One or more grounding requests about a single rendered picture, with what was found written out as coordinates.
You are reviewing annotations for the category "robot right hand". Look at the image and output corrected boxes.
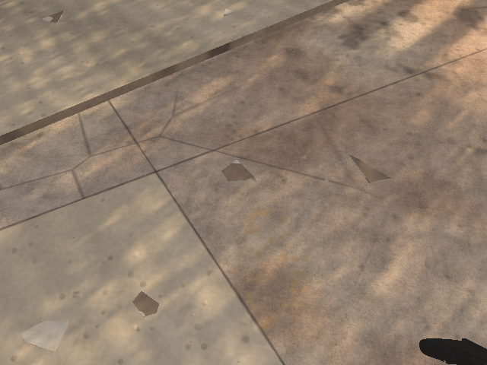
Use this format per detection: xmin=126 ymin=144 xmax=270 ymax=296
xmin=419 ymin=338 xmax=487 ymax=365

